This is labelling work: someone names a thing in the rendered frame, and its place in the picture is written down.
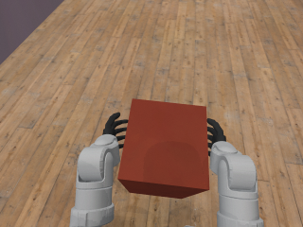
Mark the carton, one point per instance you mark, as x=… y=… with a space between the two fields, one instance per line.
x=165 y=151

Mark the robot right hand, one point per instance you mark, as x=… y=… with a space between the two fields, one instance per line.
x=217 y=133

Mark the robot left hand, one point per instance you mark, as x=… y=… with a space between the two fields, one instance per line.
x=110 y=127

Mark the robot right forearm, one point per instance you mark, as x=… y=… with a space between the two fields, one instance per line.
x=237 y=187

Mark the robot left forearm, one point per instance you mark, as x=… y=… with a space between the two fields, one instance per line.
x=94 y=180

